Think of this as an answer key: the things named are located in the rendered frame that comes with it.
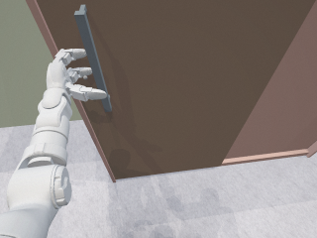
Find handle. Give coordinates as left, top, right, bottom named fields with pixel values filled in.
left=74, top=4, right=112, bottom=112

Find left robot hand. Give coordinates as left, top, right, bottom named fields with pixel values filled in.
left=47, top=49, right=107, bottom=102

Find wardrobe door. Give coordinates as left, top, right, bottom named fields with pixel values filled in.
left=36, top=0, right=316, bottom=179
left=225, top=0, right=317, bottom=159

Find robot left forearm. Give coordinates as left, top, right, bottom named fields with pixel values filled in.
left=6, top=87, right=72, bottom=209

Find left robot upper arm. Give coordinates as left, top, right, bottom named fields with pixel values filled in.
left=0, top=164, right=72, bottom=238

